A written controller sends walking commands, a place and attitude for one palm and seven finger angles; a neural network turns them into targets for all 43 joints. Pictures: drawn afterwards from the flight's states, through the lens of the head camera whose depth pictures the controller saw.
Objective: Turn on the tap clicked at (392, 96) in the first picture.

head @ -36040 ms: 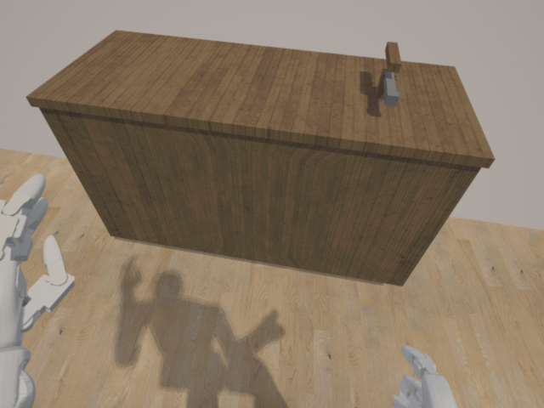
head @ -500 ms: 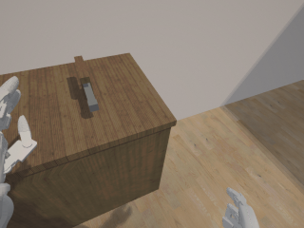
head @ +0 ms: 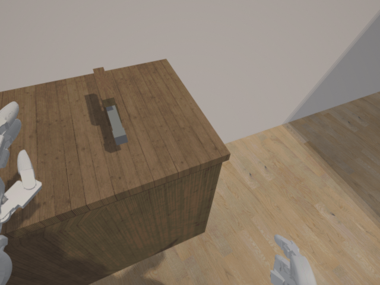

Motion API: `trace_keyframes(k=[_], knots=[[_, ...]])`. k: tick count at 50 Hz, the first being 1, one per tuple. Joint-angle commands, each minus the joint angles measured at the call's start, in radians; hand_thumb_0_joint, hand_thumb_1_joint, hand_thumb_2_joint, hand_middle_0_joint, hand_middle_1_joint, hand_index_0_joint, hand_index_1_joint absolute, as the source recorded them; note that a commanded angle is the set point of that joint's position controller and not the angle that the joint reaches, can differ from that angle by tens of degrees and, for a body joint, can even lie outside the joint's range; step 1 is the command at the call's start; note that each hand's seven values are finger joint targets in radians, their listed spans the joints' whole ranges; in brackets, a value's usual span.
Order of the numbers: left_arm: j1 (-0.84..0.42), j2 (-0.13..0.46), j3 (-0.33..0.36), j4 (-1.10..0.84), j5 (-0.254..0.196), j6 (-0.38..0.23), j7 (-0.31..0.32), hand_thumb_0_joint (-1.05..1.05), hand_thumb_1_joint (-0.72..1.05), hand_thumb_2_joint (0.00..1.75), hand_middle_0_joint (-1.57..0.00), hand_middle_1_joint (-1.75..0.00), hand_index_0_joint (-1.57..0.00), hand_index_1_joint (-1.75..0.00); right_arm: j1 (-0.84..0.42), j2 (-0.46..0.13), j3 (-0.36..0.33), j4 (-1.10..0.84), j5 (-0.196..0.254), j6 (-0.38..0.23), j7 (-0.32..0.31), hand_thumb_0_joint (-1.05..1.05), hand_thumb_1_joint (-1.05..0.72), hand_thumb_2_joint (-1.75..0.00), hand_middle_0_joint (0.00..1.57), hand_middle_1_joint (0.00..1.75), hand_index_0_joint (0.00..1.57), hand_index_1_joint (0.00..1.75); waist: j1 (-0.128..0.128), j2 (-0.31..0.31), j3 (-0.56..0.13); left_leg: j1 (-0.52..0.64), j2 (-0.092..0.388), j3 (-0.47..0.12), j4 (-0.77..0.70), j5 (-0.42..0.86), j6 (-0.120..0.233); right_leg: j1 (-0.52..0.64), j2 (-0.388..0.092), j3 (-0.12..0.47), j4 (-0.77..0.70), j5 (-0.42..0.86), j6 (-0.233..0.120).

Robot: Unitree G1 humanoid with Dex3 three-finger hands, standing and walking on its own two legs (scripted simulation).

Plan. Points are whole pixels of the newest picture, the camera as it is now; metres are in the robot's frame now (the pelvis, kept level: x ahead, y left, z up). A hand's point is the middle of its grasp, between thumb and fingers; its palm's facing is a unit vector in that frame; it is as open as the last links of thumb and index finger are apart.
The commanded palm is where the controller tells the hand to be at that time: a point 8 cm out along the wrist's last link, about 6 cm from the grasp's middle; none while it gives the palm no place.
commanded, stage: come to a stop and stand still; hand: left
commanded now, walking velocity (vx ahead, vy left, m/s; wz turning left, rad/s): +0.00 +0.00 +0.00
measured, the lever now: (120, 136) +0.42 +0.20 +0.05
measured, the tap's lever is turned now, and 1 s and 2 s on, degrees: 0 0 0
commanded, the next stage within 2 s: look again from close up in 0.14 s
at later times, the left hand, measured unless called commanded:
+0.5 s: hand (37, 190) +0.22 +0.24 +0.17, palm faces +0.40 -0.82 -0.40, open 7.4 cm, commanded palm +0.16 +0.28 +0.18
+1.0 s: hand (56, 225) +0.18 +0.22 +0.12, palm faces +0.35 -0.86 -0.37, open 7.4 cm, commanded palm +0.14 +0.27 +0.17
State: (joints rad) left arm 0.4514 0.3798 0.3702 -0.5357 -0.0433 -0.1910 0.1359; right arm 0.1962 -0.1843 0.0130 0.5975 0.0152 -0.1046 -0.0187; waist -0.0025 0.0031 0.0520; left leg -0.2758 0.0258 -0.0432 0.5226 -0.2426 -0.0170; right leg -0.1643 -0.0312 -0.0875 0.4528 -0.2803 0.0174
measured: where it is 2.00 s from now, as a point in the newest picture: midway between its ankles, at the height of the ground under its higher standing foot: outside the picture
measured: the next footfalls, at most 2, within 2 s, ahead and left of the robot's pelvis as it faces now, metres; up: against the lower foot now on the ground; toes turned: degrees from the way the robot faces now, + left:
none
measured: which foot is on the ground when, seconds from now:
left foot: down 0.00-1.00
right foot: down 0.00-1.00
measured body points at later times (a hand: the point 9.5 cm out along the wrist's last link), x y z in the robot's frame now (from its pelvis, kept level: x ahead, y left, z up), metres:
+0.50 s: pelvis +0.00 +0.00 +0.00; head +0.02 +0.00 +0.45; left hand +0.19 +0.28 +0.19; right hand +0.17 -0.23 -0.09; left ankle +0.02 +0.13 -0.74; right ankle -0.03 -0.13 -0.74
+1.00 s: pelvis -0.03 -0.01 -0.01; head -0.04 -0.01 +0.44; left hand +0.16 +0.26 +0.14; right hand +0.16 -0.24 -0.07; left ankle +0.02 +0.13 -0.74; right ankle -0.03 -0.13 -0.74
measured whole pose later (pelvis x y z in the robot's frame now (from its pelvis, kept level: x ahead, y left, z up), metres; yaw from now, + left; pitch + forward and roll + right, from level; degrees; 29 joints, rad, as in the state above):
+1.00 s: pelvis -0.03 -0.01 -0.01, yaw -1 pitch -1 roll +0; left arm 0.45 0.35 0.25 -0.43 -0.02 -0.04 0.15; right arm 0.15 -0.22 0.01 0.59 -0.01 -0.11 -0.01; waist 0.02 -0.01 0.00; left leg -0.34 0.03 -0.03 0.60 -0.23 -0.03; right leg -0.28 -0.04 -0.07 0.63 -0.32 0.00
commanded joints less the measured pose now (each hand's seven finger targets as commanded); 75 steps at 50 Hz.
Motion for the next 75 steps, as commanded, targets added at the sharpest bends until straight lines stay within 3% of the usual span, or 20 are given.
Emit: trace_keyframes(k=[1,19,27,32,33,34,35,36,37,39,43,48,49,52,61,65,68,69,73,75], knots=[[0.002,0.140,0.113,-0.135,-0.012,-0.040,0.012,0.00,0.90,0.90,-0.20,-0.30,-0.20,-0.30,-0.067,-0.132,-0.053,-0.147,0.006,-0.031,-0.012,0.00,-0.90,-0.90,0.20,0.30,0.20,0.30,0.009,0.052,-0.182,0.037,0.054,-0.036,-0.053,0.301,0.042,0.088,-0.047,0.054,-0.032,0.263,-0.046],[-0.032,0.140,0.101,-0.162,-0.015,-0.034,0.023,0.00,0.90,0.90,-0.20,-0.30,-0.20,-0.30,-0.088,-0.136,-0.053,-0.153,0.006,-0.023,-0.022,0.00,-0.90,-0.90,0.20,0.30,0.20,0.30,0.009,0.082,-0.139,0.022,0.052,-0.070,-0.075,0.224,0.055,0.058,-0.037,0.047,-0.027,0.176,-0.041],[-0.040,0.141,0.098,-0.157,-0.016,-0.026,0.019,0.00,0.90,0.90,-0.20,-0.30,-0.20,-0.30,-0.077,-0.132,-0.053,-0.150,0.008,-0.017,-0.019,0.00,-0.90,-0.90,0.20,0.30,0.20,0.30,0.007,0.004,-0.169,0.033,0.038,-0.031,-0.022,0.228,0.049,0.069,-0.072,0.065,-0.054,0.222,-0.053],[-0.072,0.144,0.087,-0.186,-0.014,-0.022,0.022,0.00,0.90,0.90,-0.20,-0.30,-0.20,-0.30,-0.090,-0.134,-0.049,-0.150,0.007,-0.020,-0.024,0.00,-0.90,-0.90,0.20,0.30,0.20,0.30,0.007,0.064,-0.143,0.020,0.044,-0.065,-0.066,0.186,0.053,0.049,-0.047,0.048,-0.038,0.157,-0.043],[-0.952,0.904,0.329,-0.423,-0.005,-0.170,0.029,0.00,0.90,0.90,-0.20,-0.30,-0.20,-0.30,0.043,-0.157,0.104,-0.256,0.057,-0.019,-0.115,0.00,-0.90,-0.90,0.20,0.30,0.20,0.30,-0.017,0.147,-0.051,0.036,-0.006,-0.045,-0.137,0.210,0.056,-0.006,0.029,0.045,-0.068,0.005,0.032],[-0.517,0.343,0.255,0.141,0.070,-0.004,-0.026,0.00,0.90,0.90,-0.20,-0.30,-0.20,-0.30,-0.038,-0.129,-0.061,-0.108,-0.089,-0.054,-0.074,0.00,-0.90,-0.90,0.20,0.30,0.20,0.30,0.089,0.170,-0.281,0.241,-0.024,0.066,-0.025,0.489,0.021,0.013,0.053,-0.009,0.050,0.256,-0.060],[-0.389,0.201,0.076,0.079,0.030,0.019,-0.031,0.00,0.90,0.90,-0.20,-0.30,-0.20,-0.30,-0.026,-0.141,-0.042,-0.106,-0.058,-0.071,-0.005,0.00,-0.90,-0.90,0.20,0.30,0.20,0.30,0.004,0.088,-0.229,0.178,-0.044,0.023,0.012,0.603,-0.006,-0.030,0.072,-0.050,0.060,0.334,-0.043],[-0.314,0.225,0.144,0.063,0.037,0.051,-0.029,0.00,0.90,0.90,-0.20,-0.30,-0.20,-0.30,-0.007,-0.201,-0.071,-0.075,-0.049,-0.056,0.008,0.00,-0.90,-0.90,0.20,0.30,0.20,0.30,0.038,0.114,-0.345,0.258,-0.015,0.033,0.025,0.648,-0.008,-0.061,0.076,-0.037,0.076,0.331,-0.035],[-0.322,0.084,0.037,0.064,-0.024,0.090,-0.062,0.00,0.90,0.90,-0.20,-0.30,-0.20,-0.30,-0.068,-0.178,-0.058,-0.099,-0.031,-0.061,0.014,0.00,-0.90,-0.90,0.20,0.30,0.20,0.30,0.050,0.099,-0.325,0.237,-0.027,0.027,0.010,0.568,-0.011,-0.062,0.068,-0.045,0.063,0.283,-0.038],[-0.165,0.009,-0.013,0.051,-0.103,0.158,-0.110,0.00,0.90,0.90,-0.20,-0.30,-0.20,-0.30,-0.117,-0.189,-0.057,-0.109,-0.004,-0.071,0.021,0.00,-0.90,-0.90,0.20,0.30,0.20,0.30,0.076,0.071,-0.267,0.199,-0.027,0.033,-0.014,0.406,-0.005,-0.050,0.060,-0.062,0.029,0.278,-0.041],[-0.094,0.138,0.021,-0.062,-0.011,0.191,-0.073,0.00,0.90,0.90,-0.20,-0.30,-0.20,-0.30,-0.193,-0.181,-0.035,-0.160,0.008,-0.049,0.014,0.00,-0.90,-0.90,0.20,0.30,0.20,0.30,0.071,0.027,-0.132,0.058,-0.037,0.045,-0.065,0.143,0.011,-0.101,0.060,-0.063,0.040,0.128,-0.037],[-0.249,0.314,0.195,-0.249,0.040,0.008,0.115,0.00,0.90,0.90,-0.20,-0.30,-0.20,-0.30,-0.167,-0.148,-0.036,-0.150,-0.037,-0.053,-0.005,0.00,-0.90,-0.90,0.20,0.30,0.20,0.30,0.052,0.092,-0.194,0.000,-0.052,0.026,-0.042,-0.088,0.006,-0.174,0.069,-0.030,0.078,-0.082,-0.031],[-0.269,0.207,0.110,-0.262,0.033,-0.026,0.135,0.00,0.90,0.90,-0.20,-0.30,-0.20,-0.30,-0.167,-0.120,-0.030,-0.151,-0.040,-0.064,-0.004,0.00,-0.90,-0.90,0.20,0.30,0.20,0.30,0.046,0.127,-0.215,0.000,-0.060,0.028,-0.035,-0.116,0.002,-0.178,0.066,-0.029,0.087,-0.102,-0.036],[-0.336,0.170,0.080,-0.128,0.024,-0.048,0.167,0.00,0.90,0.90,-0.20,-0.30,-0.20,-0.30,-0.164,-0.133,-0.027,-0.098,-0.041,-0.077,-0.006,0.00,-0.90,-0.90,0.20,0.30,0.20,0.30,0.012,0.170,-0.160,-0.031,-0.069,0.022,0.013,-0.218,0.005,-0.242,0.058,-0.009,0.089,-0.148,-0.031],[-0.416,0.148,-0.046,0.061,-0.049,0.301,-0.028,0.00,0.90,0.90,-0.20,-0.30,-0.20,-0.30,-0.253,-0.174,0.001,-0.134,0.016,-0.051,-0.094,0.00,-0.90,-0.90,0.20,0.30,0.20,0.30,0.051,-0.049,-0.098,-0.029,-0.087,0.046,0.033,-0.169,0.025,-0.224,0.009,0.085,-0.044,-0.348,-0.010],[-0.333,0.181,0.069,-0.046,-0.058,0.209,0.021,0.00,0.90,0.90,-0.20,-0.30,-0.20,-0.30,-0.238,-0.148,-0.006,-0.140,-0.009,-0.073,-0.084,0.00,-0.90,-0.90,0.20,0.30,0.20,0.30,0.074,-0.095,-0.133,-0.052,-0.076,0.022,0.047,-0.154,0.021,-0.226,0.021,0.075,-0.003,-0.357,-0.011],[-0.223,0.233,0.176,-0.106,-0.069,0.106,0.080,0.00,0.90,0.90,-0.20,-0.30,-0.20,-0.30,-0.214,-0.147,-0.022,-0.128,-0.023,-0.088,-0.065,0.00,-0.90,-0.90,0.20,0.30,0.20,0.30,0.103,0.018,-0.177,-0.068,-0.073,0.023,0.061,-0.154,0.019,-0.214,0.032,0.065,0.040,-0.300,-0.018],[-0.213,0.145,0.114,-0.145,-0.080,0.083,0.090,0.00,0.90,0.90,-0.20,-0.30,-0.20,-0.30,-0.213,-0.129,-0.018,-0.145,-0.025,-0.093,-0.057,0.00,-0.90,-0.90,0.20,0.30,0.20,0.30,0.090,0.032,-0.193,-0.072,-0.073,0.021,0.064,-0.139,0.024,-0.201,0.027,0.056,0.058,-0.252,-0.020],[-0.072,0.130,0.110,-0.095,-0.069,0.124,0.121,0.00,0.90,0.90,-0.20,-0.30,-0.20,-0.30,-0.172,-0.151,-0.025,-0.135,-0.021,-0.093,-0.044,0.00,-0.90,-0.90,0.20,0.30,0.20,0.30,0.080,0.120,-0.155,-0.092,-0.069,0.036,0.097,-0.049,0.027,-0.200,0.018,0.057,0.071,-0.099,-0.027],[-0.070,0.089,0.058,-0.108,-0.080,0.167,0.107,0.00,0.90,0.90,-0.20,-0.30,-0.20,-0.30,-0.162,-0.161,-0.026,-0.149,-0.021,-0.092,-0.052,0.00,-0.90,-0.90,0.20,0.30,0.20,0.30,0.060,0.062,-0.158,-0.087,-0.069,0.038,0.116,0.004,0.034,-0.188,0.007,0.062,0.081,0.005,-0.015]])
